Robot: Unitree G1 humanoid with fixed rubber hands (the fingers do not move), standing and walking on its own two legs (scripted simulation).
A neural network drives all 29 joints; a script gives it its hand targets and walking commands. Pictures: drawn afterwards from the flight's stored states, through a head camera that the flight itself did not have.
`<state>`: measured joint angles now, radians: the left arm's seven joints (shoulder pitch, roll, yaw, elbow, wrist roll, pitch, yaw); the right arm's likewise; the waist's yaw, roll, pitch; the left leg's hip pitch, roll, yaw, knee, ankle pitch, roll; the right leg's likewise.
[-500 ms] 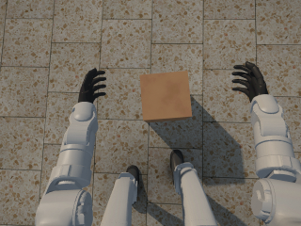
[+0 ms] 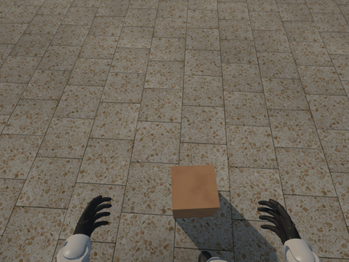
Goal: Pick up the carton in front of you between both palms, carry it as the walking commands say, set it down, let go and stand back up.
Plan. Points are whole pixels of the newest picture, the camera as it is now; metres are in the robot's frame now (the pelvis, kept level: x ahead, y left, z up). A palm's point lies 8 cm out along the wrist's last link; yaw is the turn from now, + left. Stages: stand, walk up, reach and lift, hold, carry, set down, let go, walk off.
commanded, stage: let go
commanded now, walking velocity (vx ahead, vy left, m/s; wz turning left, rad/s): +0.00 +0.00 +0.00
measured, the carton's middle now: (192, 192) +0.44 -0.07 -0.64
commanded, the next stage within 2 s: stand in 0.54 s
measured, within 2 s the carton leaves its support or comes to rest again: neither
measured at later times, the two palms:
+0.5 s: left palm (71, 239) +0.19 +0.24 -0.06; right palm (287, 241) +0.18 -0.22 -0.06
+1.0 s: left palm (82, 242) +0.19 +0.24 -0.13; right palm out of the picture +0.10 -0.27 -0.11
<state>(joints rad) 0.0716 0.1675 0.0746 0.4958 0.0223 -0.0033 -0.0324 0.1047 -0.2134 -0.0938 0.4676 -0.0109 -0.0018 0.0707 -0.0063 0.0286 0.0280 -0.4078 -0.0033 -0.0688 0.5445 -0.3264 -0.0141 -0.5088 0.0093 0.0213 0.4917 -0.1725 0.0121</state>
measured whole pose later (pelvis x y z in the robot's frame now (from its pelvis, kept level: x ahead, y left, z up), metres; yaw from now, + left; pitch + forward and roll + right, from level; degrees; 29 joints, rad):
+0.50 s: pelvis +0.02 +0.01 +0.01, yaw +0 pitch -3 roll -1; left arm 0.21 0.20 0.04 0.43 0.01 0.11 -0.07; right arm 0.23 -0.22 -0.04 0.41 -0.02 0.13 0.07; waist 0.00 0.04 0.09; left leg -0.03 0.00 -0.06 0.43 -0.34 0.00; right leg -0.15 0.01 0.02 0.41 -0.21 0.02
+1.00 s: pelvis +0.06 +0.01 -0.02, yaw -7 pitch +5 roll -1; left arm 0.31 0.25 0.01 0.74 0.02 -0.04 0.02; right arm 0.37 -0.26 -0.01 0.65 -0.02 -0.01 -0.06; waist -0.03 0.00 -0.10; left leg -0.20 0.04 0.05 0.64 -0.52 0.00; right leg -0.40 0.07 0.12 0.70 -0.38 0.01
